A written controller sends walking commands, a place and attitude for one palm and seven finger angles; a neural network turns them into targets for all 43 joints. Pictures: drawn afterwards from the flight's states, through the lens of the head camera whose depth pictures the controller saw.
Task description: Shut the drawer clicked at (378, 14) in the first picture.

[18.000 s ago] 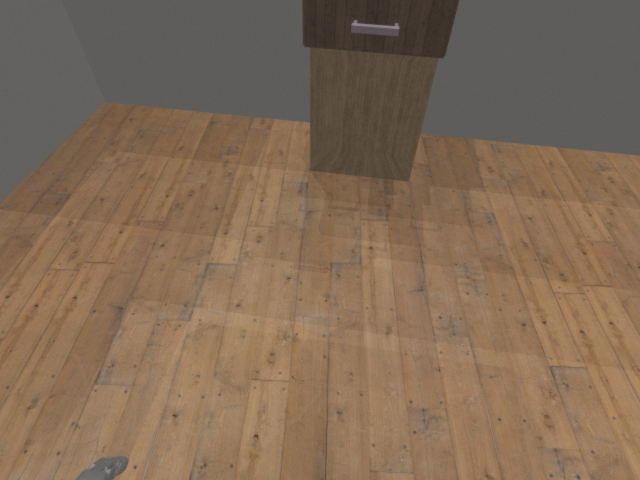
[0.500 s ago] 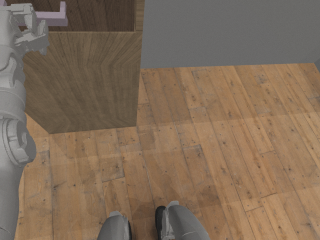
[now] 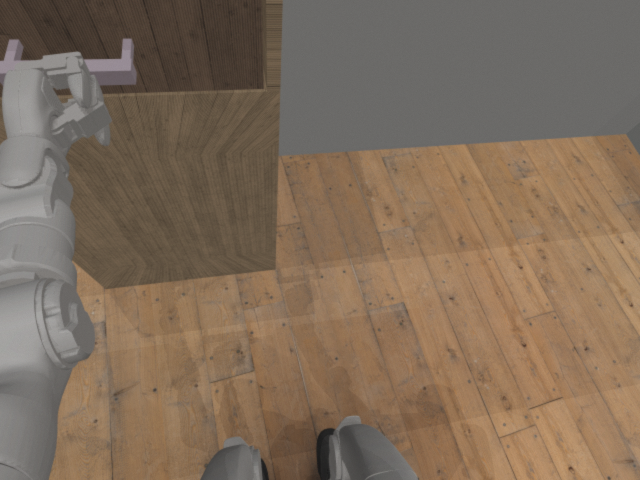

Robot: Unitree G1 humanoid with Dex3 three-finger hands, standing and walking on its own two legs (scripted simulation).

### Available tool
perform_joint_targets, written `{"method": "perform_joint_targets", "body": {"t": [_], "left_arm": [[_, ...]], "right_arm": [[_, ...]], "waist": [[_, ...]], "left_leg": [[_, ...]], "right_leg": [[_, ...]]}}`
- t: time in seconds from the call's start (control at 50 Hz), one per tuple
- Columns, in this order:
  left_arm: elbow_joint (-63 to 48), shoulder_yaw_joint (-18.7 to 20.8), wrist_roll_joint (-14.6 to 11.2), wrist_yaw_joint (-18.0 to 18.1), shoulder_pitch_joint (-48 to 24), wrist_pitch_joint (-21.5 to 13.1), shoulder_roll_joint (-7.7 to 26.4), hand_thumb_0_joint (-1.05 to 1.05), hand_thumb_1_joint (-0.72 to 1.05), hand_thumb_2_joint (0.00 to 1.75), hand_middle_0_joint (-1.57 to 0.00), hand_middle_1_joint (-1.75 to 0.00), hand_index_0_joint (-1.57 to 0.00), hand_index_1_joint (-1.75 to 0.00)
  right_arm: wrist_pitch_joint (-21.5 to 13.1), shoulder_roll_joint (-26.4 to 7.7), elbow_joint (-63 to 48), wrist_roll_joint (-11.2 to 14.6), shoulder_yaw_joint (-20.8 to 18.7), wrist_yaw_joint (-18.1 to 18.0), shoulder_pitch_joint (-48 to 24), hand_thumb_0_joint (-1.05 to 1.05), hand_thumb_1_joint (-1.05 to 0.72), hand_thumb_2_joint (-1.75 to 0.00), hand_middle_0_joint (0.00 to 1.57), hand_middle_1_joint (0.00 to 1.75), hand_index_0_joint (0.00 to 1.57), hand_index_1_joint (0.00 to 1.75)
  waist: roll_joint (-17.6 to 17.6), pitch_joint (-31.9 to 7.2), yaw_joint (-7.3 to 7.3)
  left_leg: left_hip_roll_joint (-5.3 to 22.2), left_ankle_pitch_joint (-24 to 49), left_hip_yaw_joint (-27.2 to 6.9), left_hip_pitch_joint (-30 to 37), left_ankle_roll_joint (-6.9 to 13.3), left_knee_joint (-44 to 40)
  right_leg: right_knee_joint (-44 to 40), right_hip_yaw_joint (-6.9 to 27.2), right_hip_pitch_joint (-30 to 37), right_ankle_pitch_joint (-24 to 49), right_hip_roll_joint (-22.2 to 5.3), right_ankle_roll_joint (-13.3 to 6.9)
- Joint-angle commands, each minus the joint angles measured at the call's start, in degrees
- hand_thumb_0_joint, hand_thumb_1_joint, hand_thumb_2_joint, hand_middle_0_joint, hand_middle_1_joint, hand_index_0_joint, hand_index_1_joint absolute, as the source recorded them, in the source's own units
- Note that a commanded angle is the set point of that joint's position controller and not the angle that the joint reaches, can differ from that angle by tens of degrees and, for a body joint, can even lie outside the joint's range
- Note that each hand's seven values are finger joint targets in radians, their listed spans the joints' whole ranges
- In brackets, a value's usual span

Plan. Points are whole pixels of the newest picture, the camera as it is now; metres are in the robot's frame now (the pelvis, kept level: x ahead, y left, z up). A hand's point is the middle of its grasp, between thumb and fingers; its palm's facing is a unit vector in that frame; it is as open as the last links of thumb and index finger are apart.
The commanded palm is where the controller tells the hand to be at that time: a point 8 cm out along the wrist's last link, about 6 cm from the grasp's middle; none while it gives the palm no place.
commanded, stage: pull the fist back off the drawer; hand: left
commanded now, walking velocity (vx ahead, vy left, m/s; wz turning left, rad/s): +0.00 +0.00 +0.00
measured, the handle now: (71, 60) +0.61 +0.23 +0.10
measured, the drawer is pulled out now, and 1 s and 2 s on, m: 0.00 0.00 0.00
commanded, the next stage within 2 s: draw the hand back to the body in 0.12 s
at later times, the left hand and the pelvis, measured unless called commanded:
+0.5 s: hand (64, 151) +0.46 +0.21 +0.11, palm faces +0.07 -1.00 -0.02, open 3.3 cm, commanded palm +0.41 +0.25 +0.13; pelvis +0.05 +0.00 +0.03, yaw -1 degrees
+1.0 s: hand out of the picture +0.31 +0.23 +0.17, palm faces +0.32 -0.91 -0.25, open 3.3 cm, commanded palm +0.26 +0.26 +0.19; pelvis +0.03 -0.01 +0.06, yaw +1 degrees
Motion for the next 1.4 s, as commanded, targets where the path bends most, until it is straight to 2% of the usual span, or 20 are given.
{"method": "perform_joint_targets", "body": {"t": [0.0, 0.02, 0.08, 0.14, 0.18, 0.28, 0.3, 0.36, 0.4, 0.44, 0.52, 0.62, 0.7, 0.72, 0.76, 0.86, 0.94, 1.18, 1.24, 1.38], "left_arm": [[-15.90, 2.70, -1.78, 0.20, -20.30, -4.31, 13.66, 0.00, 0.90, 0.90, -1.40, -1.60, -1.40, -1.60], [-16.70, 1.92, -2.11, 0.18, -20.29, -4.34, 12.16, 0.00, 0.90, 0.90, -1.40, -1.60, -1.40, -1.60], [-18.51, 5.35, -2.47, 0.17, -17.53, -4.94, 15.63, 0.00, 0.90, 0.90, -1.40, -1.60, -1.40, -1.60], [-21.46, 1.80, -3.10, -0.87, -15.01, -5.39, 10.39, 0.00, 0.90, 0.90, -1.40, -1.60, -1.40, -1.60], [-21.68, 0.70, -4.16, -1.40, -14.37, -5.16, 8.25, 0.00, 0.90, 0.90, -1.40, -1.60, -1.40, -1.60], [-31.83, 2.69, -6.80, -2.36, 0.26, -3.46, 7.96, 0.00, 0.90, 0.90, -1.40, -1.60, -1.40, -1.60], [-33.84, 1.59, -7.40, -2.43, 3.19, -2.71, 6.32, 0.00, 0.90, 0.90, -1.40, -1.60, -1.40, -1.60], [-40.64, 0.93, -9.41, -2.47, 9.80, -0.35, 4.44, 0.00, 0.90, 0.90, -1.40, -1.60, -1.40, -1.60], [-45.77, 1.27, -10.06, -2.27, 13.01, 0.87, 4.59, 0.00, 0.90, 0.90, -1.40, -1.60, -1.40, -1.60], [-49.22, -1.66, -10.79, -1.99, 13.96, 1.95, 0.80, 0.00, 0.90, 0.90, -1.40, -1.60, -1.40, -1.60], [-57.02, -3.57, -11.36, -1.50, 18.29, 3.36, -1.23, 0.00, 0.90, 0.90, -1.40, -1.60, -1.40, -1.60], [-59.28, -5.06, -12.27, -2.38, 24.57, 7.44, -3.62, 0.00, 0.90, 0.90, -1.40, -1.60, -1.40, -1.60], [-64.04, -4.01, -13.10, -2.77, 27.60, 9.81, -2.68, 0.00, 0.90, 0.90, -1.40, -1.60, -1.40, -1.60], [-70.64, -7.10, -5.98, 4.03, 28.72, 9.31, 0.56, 0.00, 0.90, 0.90, -1.40, -1.60, -1.40, -1.60], [-70.87, -9.53, -4.67, 10.05, 36.87, 10.74, -5.21, 0.00, 0.90, 0.90, -1.40, -1.60, -1.40, -1.60], [-77.27, -8.06, -2.51, 15.48, 41.29, 11.66, -4.32, 0.00, 0.90, 0.90, -1.40, -1.60, -1.40, -1.60], [-84.27, -7.46, -1.73, 16.84, 46.99, 11.35, -4.46, 0.00, 0.90, 0.90, -1.40, -1.60, -1.40, -1.60], [-97.44, -3.76, -1.49, 17.09, 70.45, 11.42, -4.65, 0.00, 0.90, 0.90, -1.40, -1.60, -1.40, -1.60], [-103.14, -2.86, -1.41, 17.26, 74.24, 10.95, -4.68, 0.00, 0.90, 0.90, -1.40, -1.60, -1.40, -1.60], [-109.80, -0.88, -1.18, 17.76, 83.85, 10.49, -4.19, 0.00, 0.90, 0.90, -1.40, -1.60, -1.40, -1.60]], "right_arm": [[0.31, -10.68, -3.50, 0.35, -4.54, -0.82, 9.61, 0.00, -0.90, -0.90, 0.20, 0.30, 0.20, 0.30], [0.46, -10.33, -3.56, 0.42, -4.70, -0.77, 9.11, 0.00, -0.90, -0.90, 0.20, 0.30, 0.20, 0.30], [1.12, -10.31, -3.88, 0.57, -5.00, -1.11, 8.87, 0.00, -0.90, -0.90, 0.20, 0.30, 0.20, 0.30], [1.43, -9.44, -3.97, 1.03, -5.36, -1.06, 7.80, 0.00, -0.90, -0.90, 0.20, 0.30, 0.20, 0.30], [1.57, -9.31, -3.40, 1.11, -5.55, -1.13, 7.76, 0.00, -0.90, -0.90, 0.20, 0.30, 0.20, 0.30], [1.29, -8.69, -6.11, 2.23, -6.38, -1.01, 5.33, 0.00, -0.90, -0.90, 0.20, 0.30, 0.20, 0.30], [1.14, -8.30, -6.53, 2.52, -6.28, -0.92, 4.66, 0.00, -0.90, -0.90, 0.20, 0.30, 0.20, 0.30], [0.34, -7.95, -7.56, 3.40, -6.50, -1.20, 2.14, 0.00, -0.90, -0.90, 0.20, 0.30, 0.20, 0.30], [-0.46, -7.72, -8.21, 3.70, -6.32, -1.58, 0.54, 0.00, -0.90, -0.90, 0.20, 0.30, 0.20, 0.30], [-1.51, -7.20, -8.27, 4.03, -6.14, -2.07, -1.32, 0.00, -0.90, -0.90, 0.20, 0.30, 0.20, 0.30], [-3.89, -6.73, -8.06, 4.13, -6.02, -2.79, -3.81, 0.00, -0.90, -0.90, 0.20, 0.30, 0.20, 0.30], [-5.91, -6.68, -8.78, 4.83, -5.10, -3.49, -8.53, 0.00, -0.90, -0.90, 0.20, 0.30, 0.20, 0.30], [-7.47, -6.44, -10.16, 5.09, -4.31, -4.27, -12.03, 0.00, -0.90, -0.90, 0.20, 0.30, 0.20, 0.30], [-7.25, -5.98, -10.63, 4.52, -4.96, -4.41, -15.30, 0.00, -0.90, -0.90, 0.20, 0.30, 0.20, 0.30], [-7.34, -5.20, -10.33, 4.53, -4.51, -4.77, -16.71, 0.00, -0.90, -0.90, 0.20, 0.30, 0.20, 0.30], [-7.09, -4.55, -9.30, 4.11, -3.90, -5.56, -19.21, 0.00, -0.90, -0.90, 0.20, 0.30, 0.20, 0.30], [-8.00, -3.98, -9.20, 3.41, -3.68, -5.50, -20.25, 0.00, -0.90, -0.90, 0.20, 0.30, 0.20, 0.30], [-8.96, -3.49, -9.40, 2.06, -4.31, -4.67, -22.15, 0.00, -0.90, -0.90, 0.20, 0.30, 0.20, 0.30], [-9.43, -2.94, -9.80, 1.92, -4.45, -4.45, -22.10, 0.00, -0.90, -0.90, 0.20, 0.30, 0.20, 0.30], [-11.27, -2.68, -10.26, 1.96, -4.73, -4.84, -22.07, 0.00, -0.90, -0.90, 0.20, 0.30, 0.20, 0.30]], "waist": [[7.33, -27.97, 1.84], [7.42, -27.60, 1.55], [5.51, -27.74, 2.83], [8.53, -28.00, 2.88], [7.01, -27.44, 2.49], [8.97, -32.33, 7.05], [6.77, -31.47, 7.09], [3.06, -27.71, 7.77], [5.73, -26.32, 8.51], [4.42, -22.67, 7.59], [5.75, -22.36, 8.26], [3.21, -16.05, 9.13], [1.51, -14.85, 10.42], [1.59, -12.28, 12.78], [0.55, -8.18, 12.19], [0.62, -5.29, 12.69], [4.00, -5.38, 13.51], [-0.21, -0.42, 15.36], [2.25, -0.91, 15.44], [1.58, 2.87, 15.93]], "left_leg": [[0.39, 21.57, -5.02, 20.31, -1.45, -8.08], [0.35, 22.19, -4.52, 20.32, -1.32, -7.93], [0.23, 25.28, -3.81, 19.42, -1.15, -7.85], [0.69, 31.36, -4.00, 24.50, -1.83, -7.88], [0.87, 33.78, -4.13, 25.79, -1.80, -7.85], [1.03, 42.97, -3.70, 30.56, -2.36, -9.32], [1.20, 44.36, -3.80, 30.83, -2.44, -10.06], [1.13, 42.46, -2.72, 29.00, -1.79, -12.35], [0.93, 42.19, -2.23, 30.51, -1.77, -13.52], [1.04, 41.12, -2.53, 31.67, -1.96, -14.87], [1.26, 43.55, -3.65, 36.91, -3.12, -16.34], [0.54, 34.35, -3.39, 34.98, -2.91, -19.42], [-0.08, 27.01, -3.52, 35.01, -2.41, -21.72], [-0.35, 24.81, -2.72, 36.65, -1.65, -24.10], [0.21, 20.11, -2.76, 36.84, -1.80, -27.19], [-0.03, 18.84, -1.87, 39.77, -1.49, -31.43], [-0.18, 22.65, -1.89, 43.76, -1.66, -33.39], [-0.35, 25.21, -1.56, 44.77, -1.35, -34.86], [-0.42, 25.93, -1.38, 45.23, -1.48, -34.42], [-0.30, 21.37, -1.76, 44.29, -1.53, -34.14]], "right_leg": [[-4.42, 3.71, 15.20, 12.28, 1.52, -0.46], [-4.68, 3.98, 15.69, 13.49, 1.48, -0.31], [-4.35, 4.53, 19.69, 18.12, 1.54, -0.37], [-4.28, 3.97, 17.66, 20.44, 1.47, -0.29], [-4.63, 3.90, 17.56, 21.66, 1.61, -0.24], [-5.34, 4.06, 24.14, 27.87, 1.20, -0.42], [-5.97, 3.86, 25.34, 29.14, 1.11, -0.23], [-7.72, 4.02, 30.00, 31.68, 0.71, 0.09], [-8.66, 4.17, 31.20, 32.00, 0.42, -0.02], [-9.88, 3.64, 30.37, 30.09, 0.43, 0.22], [-11.11, 3.16, 30.94, 28.32, 0.22, 0.16], [-13.23, 2.77, 32.36, 24.40, -0.37, -0.15], [-14.69, 2.77, 35.03, 20.98, -0.69, -0.55], [-18.15, 4.82, 36.32, 17.47, -1.92, -1.05], [-20.20, 4.40, 37.49, 14.43, -2.03, -1.02], [-23.94, 4.97, 42.33, 14.06, -1.95, -0.83], [-25.70, 4.86, 45.63, 16.65, -1.79, -1.00], [-28.66, 5.09, 49.09, 18.52, -1.37, -0.67], [-28.50, 5.32, 49.25, 19.25, -1.69, -0.59], [-30.40, 5.87, 46.46, 13.99, -1.22, -0.55]]}}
